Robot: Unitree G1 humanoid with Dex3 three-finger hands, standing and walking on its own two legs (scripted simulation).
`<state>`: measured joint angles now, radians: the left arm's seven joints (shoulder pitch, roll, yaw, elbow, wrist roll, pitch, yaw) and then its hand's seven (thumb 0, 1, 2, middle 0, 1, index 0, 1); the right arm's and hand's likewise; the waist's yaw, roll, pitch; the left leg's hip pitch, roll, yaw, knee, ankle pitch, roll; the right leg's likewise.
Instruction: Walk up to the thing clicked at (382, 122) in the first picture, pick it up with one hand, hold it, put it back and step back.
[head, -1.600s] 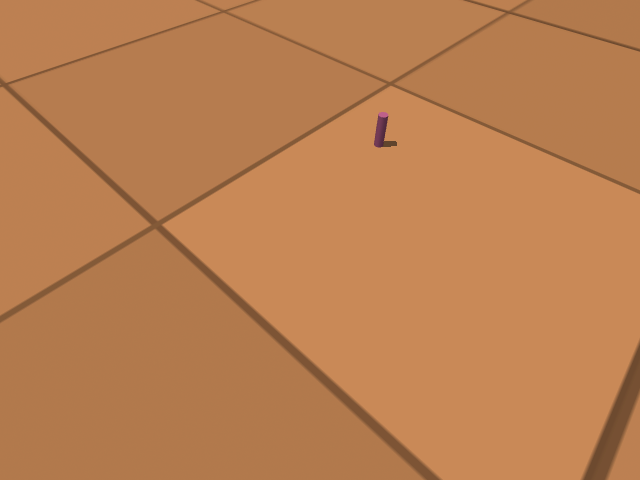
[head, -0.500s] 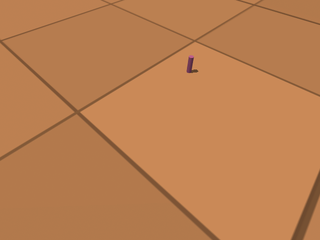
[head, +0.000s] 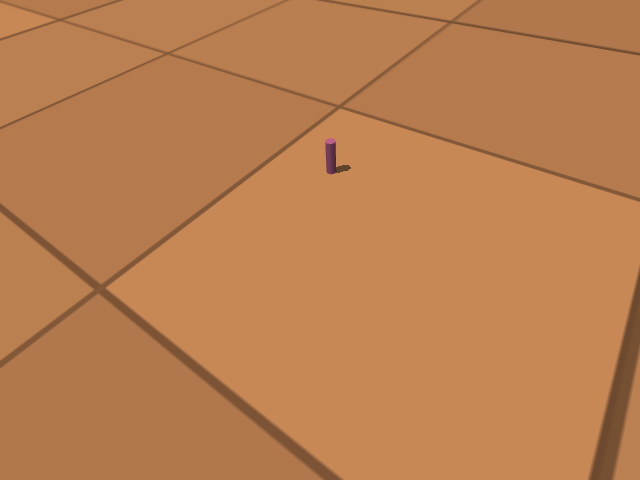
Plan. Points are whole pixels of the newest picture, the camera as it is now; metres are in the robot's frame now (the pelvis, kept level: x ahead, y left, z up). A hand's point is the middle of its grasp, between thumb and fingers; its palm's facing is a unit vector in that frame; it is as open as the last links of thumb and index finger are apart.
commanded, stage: walk up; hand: left
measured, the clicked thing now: (330, 156) +1.68 +0.10 -0.67
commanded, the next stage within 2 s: none
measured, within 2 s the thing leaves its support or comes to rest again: neither
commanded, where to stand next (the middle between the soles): +1.31 -0.07 m, yaw -7 degrees
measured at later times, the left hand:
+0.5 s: hand (176, 335) +0.37 +0.29 -0.13, palm faces -0.15 -0.92 -0.36, open 7.4 cm
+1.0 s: hand (256, 223) +0.62 +0.19 -0.10, palm faces -0.14 -0.91 -0.39, open 7.4 cm
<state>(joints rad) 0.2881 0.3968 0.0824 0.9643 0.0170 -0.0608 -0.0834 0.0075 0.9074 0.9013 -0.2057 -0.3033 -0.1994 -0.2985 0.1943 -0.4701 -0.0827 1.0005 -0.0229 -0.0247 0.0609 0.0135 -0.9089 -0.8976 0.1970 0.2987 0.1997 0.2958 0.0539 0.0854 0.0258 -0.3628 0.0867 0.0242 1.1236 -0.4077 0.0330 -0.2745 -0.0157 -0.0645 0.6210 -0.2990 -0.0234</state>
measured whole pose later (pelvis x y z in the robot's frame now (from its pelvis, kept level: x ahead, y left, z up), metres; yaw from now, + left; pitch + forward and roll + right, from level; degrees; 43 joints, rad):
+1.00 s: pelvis +0.52 -0.06 +0.02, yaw -9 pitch -3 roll +1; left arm 0.29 0.36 0.03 0.88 0.00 -0.10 -0.05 0.01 0.90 0.90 -0.21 -0.30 -0.20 -0.30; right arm 0.27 -0.44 -0.06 0.87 0.01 -0.04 0.07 0.01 -0.91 -0.90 0.20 0.30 0.20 0.30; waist 0.02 0.07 0.08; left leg -0.49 0.06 -0.05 1.05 -0.26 0.03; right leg -0.20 -0.01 -0.06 0.46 -0.22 -0.03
